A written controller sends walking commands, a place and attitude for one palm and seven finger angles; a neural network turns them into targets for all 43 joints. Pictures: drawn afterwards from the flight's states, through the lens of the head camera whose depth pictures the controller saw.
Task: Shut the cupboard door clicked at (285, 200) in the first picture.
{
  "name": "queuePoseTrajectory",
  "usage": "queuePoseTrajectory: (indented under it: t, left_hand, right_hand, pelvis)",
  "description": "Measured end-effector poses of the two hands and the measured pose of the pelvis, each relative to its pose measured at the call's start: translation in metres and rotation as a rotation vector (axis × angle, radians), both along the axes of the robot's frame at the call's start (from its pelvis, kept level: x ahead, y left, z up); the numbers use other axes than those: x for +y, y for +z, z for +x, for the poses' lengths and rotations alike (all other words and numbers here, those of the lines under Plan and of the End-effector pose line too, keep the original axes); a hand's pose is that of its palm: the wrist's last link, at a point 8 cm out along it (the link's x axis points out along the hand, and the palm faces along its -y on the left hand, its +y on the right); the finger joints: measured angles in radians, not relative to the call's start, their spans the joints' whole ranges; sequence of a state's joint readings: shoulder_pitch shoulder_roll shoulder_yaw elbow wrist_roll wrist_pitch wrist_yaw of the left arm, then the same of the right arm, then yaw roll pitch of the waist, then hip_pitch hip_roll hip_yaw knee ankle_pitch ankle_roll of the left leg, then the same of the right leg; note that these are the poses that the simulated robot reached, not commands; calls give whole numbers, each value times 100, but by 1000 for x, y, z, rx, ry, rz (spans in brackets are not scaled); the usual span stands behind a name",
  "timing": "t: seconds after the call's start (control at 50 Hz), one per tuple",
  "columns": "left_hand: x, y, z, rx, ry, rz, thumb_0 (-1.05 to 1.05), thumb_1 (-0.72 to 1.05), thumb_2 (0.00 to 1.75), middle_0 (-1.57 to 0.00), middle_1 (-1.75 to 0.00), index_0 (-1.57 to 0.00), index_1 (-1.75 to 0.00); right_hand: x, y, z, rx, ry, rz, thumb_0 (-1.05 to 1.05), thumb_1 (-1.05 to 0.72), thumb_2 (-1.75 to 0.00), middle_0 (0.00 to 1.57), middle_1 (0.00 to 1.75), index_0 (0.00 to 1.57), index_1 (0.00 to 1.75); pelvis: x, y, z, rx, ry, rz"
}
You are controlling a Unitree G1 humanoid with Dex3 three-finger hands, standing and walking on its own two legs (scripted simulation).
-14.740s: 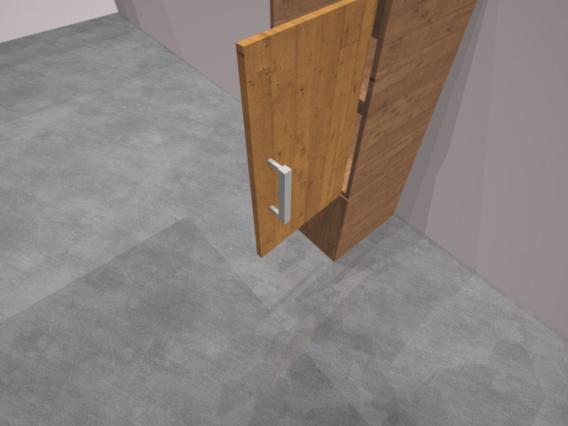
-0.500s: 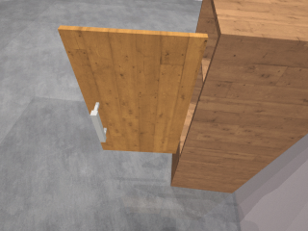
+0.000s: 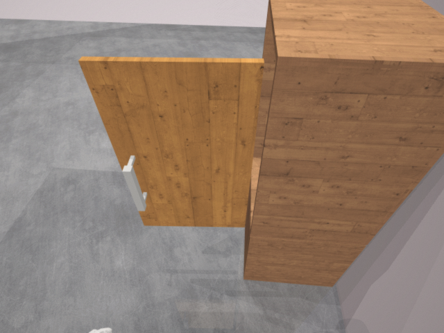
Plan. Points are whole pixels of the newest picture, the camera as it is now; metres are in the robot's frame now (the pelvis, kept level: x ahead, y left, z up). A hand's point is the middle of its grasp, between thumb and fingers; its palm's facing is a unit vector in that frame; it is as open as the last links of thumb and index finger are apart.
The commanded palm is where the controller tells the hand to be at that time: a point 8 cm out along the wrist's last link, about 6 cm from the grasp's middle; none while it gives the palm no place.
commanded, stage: come to a stop and stand still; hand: left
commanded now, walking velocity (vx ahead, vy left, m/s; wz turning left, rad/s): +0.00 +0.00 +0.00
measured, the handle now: (137, 184) +0.50 +0.25 -0.09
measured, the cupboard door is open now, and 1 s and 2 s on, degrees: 94 94 94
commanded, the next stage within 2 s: look again from close up in 0.32 s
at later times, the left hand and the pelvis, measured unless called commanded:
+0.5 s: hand out of the picture +0.04 +0.25 -0.16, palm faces -0.05 -0.95 -0.30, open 7.4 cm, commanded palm none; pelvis -0.01 +0.02 +0.01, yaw +0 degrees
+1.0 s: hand out of the picture +0.08 +0.27 -0.16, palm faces -0.03 -0.95 -0.30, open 7.4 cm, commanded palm none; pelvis +0.01 +0.04 +0.01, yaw +0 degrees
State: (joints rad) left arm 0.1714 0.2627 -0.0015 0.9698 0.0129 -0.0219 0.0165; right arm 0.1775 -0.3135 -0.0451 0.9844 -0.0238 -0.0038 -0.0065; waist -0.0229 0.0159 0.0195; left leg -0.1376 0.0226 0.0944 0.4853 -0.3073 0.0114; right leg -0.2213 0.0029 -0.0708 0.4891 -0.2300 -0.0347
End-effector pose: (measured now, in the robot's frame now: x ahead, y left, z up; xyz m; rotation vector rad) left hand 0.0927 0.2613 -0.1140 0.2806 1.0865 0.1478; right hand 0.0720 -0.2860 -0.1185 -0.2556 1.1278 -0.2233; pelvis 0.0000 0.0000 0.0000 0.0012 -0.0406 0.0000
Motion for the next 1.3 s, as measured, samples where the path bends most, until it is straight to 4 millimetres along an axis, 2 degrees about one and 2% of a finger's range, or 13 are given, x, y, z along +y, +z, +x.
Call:
queuePoseTrajectory:
  t: [0.08, 0.18, 0.34, 0.46, 0.58, 0.86, 1.02, 1.14, 1.3]
  left_hand:
    - [7, 3, -8, 11, -1, 11, 1, 90, 89, -20, -30, -20, -30]
    - [18, 3, -23, 50, 7, 25, 1, 90, 89, -20, -30, -20, -30]
    - [29, -2, -48, 137, 26, 29, 1, 90, 89, -20, -30, -20, -30]
    - [33, -7, -56, 184, 31, 18, 1, 90, 89, -20, -30, -20, -30]
    - [35, -11, -52, 194, 30, 2, 1, 90, 89, -20, -30, -20, -30]
    - [47, -12, -26, 146, 25, -6, 1, 90, 89, -20, -30, -20, -30]
    - [59, -10, -22, 143, 34, 9, 1, 90, 89, -20, -30, -20, -30]
    - [55, -14, -30, 182, 48, 5, 1, 90, 90, -20, -30, -20, -30]
    - [17, -29, -50, 289, 64, -72, 1, 90, 90, -19, -30, -20, -30]
  right_hand:
    - [-5, 6, -3, 2, 23, -12, 1, -91, -89, 20, 30, 20, 30]
    - [-3, 5, -15, 43, 35, -8, 1, -91, -89, 20, 30, 20, 30]
    - [13, -4, -43, 147, 24, 22, 1, -91, -89, 20, 30, 20, 30]
    - [27, -8, -53, 198, 11, 38, 1, -91, -89, 20, 30, 20, 30]
    - [36, -7, -46, 198, 9, 37, 1, -91, -89, 20, 30, 20, 30]
    - [44, 5, 5, 98, 45, 2, 1, -91, -89, 20, 30, 20, 30]
    - [45, 9, 22, 72, 59, -12, 1, -91, -89, 20, 30, 20, 30]
    - [53, 3, 19, 94, 51, 6, 1, -91, -89, 20, 30, 20, 30]
    - [78, -19, -10, 213, -3, 85, 1, -91, -89, 20, 30, 20, 30]
  pelvis:
    - [0, 3, -7, -1, -1, 0]
    - [2, 4, -13, 4, -1, 1]
    - [9, 6, -13, 12, -1, -1]
    - [17, 6, -10, 15, -2, -1]
    - [24, 6, -7, 15, -3, -2]
    - [37, 7, 2, 9, -1, -4]
    - [41, 7, 7, 7, 1, -5]
    - [42, 5, 16, 8, -8, -3]
    - [39, 1, 40, 12, -18, -9]
